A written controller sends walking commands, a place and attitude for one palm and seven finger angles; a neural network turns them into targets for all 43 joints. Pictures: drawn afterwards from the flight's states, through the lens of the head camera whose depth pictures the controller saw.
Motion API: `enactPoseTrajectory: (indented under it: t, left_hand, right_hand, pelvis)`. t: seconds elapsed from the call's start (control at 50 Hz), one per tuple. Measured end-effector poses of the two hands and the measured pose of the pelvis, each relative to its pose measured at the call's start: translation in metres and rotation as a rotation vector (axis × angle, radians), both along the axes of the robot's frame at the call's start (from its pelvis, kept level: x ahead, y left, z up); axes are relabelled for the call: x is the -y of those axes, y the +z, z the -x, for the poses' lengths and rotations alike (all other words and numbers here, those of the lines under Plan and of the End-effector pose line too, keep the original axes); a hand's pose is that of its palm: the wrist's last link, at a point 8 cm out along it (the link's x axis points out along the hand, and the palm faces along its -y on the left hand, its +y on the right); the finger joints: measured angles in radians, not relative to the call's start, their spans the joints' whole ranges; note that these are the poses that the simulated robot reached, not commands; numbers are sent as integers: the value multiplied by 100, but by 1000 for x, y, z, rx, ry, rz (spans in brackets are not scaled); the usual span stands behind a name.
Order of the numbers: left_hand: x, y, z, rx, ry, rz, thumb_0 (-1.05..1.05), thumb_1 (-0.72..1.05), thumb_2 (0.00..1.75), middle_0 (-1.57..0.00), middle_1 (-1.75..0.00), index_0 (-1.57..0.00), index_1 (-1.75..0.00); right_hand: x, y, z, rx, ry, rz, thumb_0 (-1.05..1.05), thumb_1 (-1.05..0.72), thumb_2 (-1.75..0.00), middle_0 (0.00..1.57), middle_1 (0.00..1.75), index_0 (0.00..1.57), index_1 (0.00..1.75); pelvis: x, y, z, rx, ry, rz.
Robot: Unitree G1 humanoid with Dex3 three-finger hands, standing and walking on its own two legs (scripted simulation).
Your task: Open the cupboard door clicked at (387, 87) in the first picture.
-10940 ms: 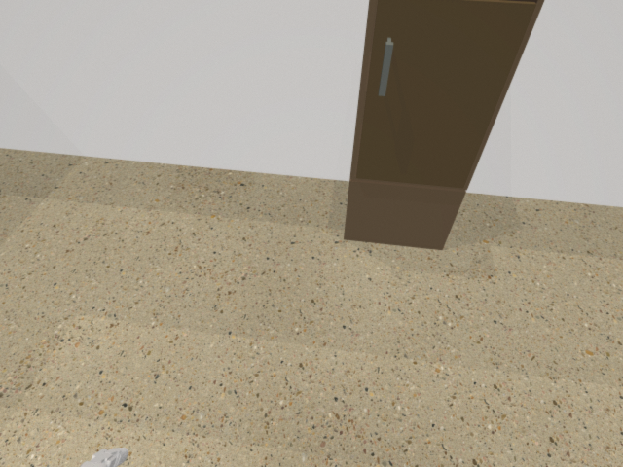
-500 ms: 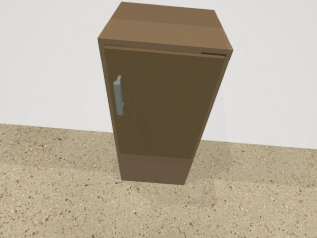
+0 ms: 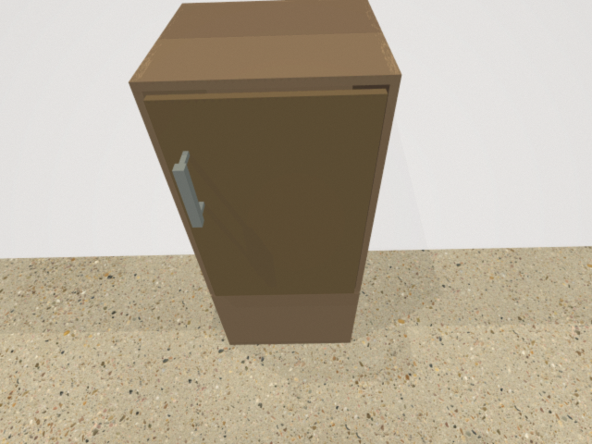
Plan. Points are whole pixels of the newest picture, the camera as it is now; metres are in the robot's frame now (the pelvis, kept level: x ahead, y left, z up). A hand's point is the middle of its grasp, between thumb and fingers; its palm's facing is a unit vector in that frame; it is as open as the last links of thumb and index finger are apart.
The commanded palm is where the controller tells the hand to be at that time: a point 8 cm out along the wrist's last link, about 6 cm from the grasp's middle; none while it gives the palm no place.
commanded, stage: look again from close up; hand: left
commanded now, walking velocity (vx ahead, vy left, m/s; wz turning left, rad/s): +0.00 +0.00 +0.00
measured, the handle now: (191, 190) +0.54 +0.23 +0.03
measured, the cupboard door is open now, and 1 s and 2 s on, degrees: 0 0 0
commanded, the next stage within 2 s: raise the hand with hooked fingers in 0.20 s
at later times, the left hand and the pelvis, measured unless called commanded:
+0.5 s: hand (160, 401) +0.18 +0.19 -0.01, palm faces +0.22 -0.97 -0.13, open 7.6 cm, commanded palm +0.11 +0.24 -0.05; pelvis -0.02 +0.00 -0.01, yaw +1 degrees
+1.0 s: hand (146, 420) +0.16 +0.20 -0.01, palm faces -0.05 -0.99 -0.09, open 10.3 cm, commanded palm +0.13 +0.27 -0.02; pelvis -0.10 +0.01 -0.08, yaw +2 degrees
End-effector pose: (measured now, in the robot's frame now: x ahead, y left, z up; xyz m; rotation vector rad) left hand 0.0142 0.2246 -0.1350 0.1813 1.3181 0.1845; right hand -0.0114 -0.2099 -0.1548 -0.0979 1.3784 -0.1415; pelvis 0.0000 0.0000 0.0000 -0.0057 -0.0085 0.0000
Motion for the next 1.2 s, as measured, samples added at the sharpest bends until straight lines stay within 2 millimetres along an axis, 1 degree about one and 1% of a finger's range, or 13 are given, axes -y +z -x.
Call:
enactPoseTrajectory:
  t: [0.14,0.32,0.36,0.5,0.56,0.64,0.74,0.78,0.84,0.92,0.98,1.06,1.2]
  left_hand:
    - [-1,4,-6,8,-5,-4,1,93,90,-20,-30,-20,-30]
    - [4,2,6,-20,7,4,1,92,90,-20,-30,-20,-30]
    - [-2,18,-16,142,72,4,2,92,90,-20,-30,-21,-30]
    - [-14,136,-137,974,-4,-31,2,85,87,-21,-34,-21,-34]
    - [-11,155,-158,1241,-81,45,1,79,85,-21,-38,-21,-38]
    - [-2,136,-137,1378,-189,184,1,71,81,-21,-43,-21,-43]
    - [-10,85,-87,1226,-140,210,1,58,76,-23,-50,-23,-50]
    - [-20,78,-74,1200,-92,160,1,54,75,-23,-53,-23,-53]
    - [-32,92,-71,1275,-84,72,2,46,72,-23,-58,-24,-57]
    - [-33,127,-92,1423,-193,55,2,37,68,-24,-64,-24,-63]
    - [-30,134,-118,1402,-287,113,1,30,65,-24,-68,-24,-68]
    - [-35,121,-141,1225,-265,195,1,21,61,-25,-74,-25,-74]
    - [-69,137,-136,1258,-128,76,1,5,54,-26,-85,-27,-84]
  right_hand:
    - [3,2,-7,4,8,1,1,-93,-90,20,30,20,30]
    - [5,5,-4,-21,14,3,0,-91,-90,20,30,20,30]
    - [14,11,-12,60,19,47,1,-92,-90,20,30,21,30]
    - [49,42,-88,530,51,167,2,-92,-90,20,30,21,30]
    - [57,60,-121,705,95,196,1,-91,-90,20,30,20,30]
    - [58,79,-152,882,184,213,1,-91,-90,20,30,20,30]
    - [42,79,-171,976,262,204,1,-91,-90,20,30,20,30]
    - [30,72,-171,976,281,185,1,-91,-90,20,30,20,30]
    - [9,53,-162,937,304,142,1,-90,-90,20,30,20,30]
    - [-16,23,-134,841,303,69,1,-90,-90,20,30,21,30]
    - [-25,7,-107,757,261,34,1,-90,-90,21,30,21,30]
    - [-21,2,-73,660,178,40,1,-90,-90,21,30,21,31]
    - [8,19,-52,599,140,142,1,-90,-90,21,30,21,30]
  pelvis:
    - [2,2,-4,0,-2,-10]
    - [4,3,-4,-2,-2,-9]
    - [3,3,0,-8,-17,-9]
    - [-3,-7,24,-73,21,-18]
    - [0,-21,41,-132,6,-27]
    - [3,-46,59,-177,-4,-31]
    - [2,-71,75,-197,12,-18]
    - [1,-77,81,-196,22,-5]
    - [0,-82,87,-195,35,15]
    - [-3,-84,92,-192,45,38]
    - [-6,-82,95,-194,43,41]
    - [-12,-71,93,-196,27,30]
    - [-20,-57,78,-200,8,22]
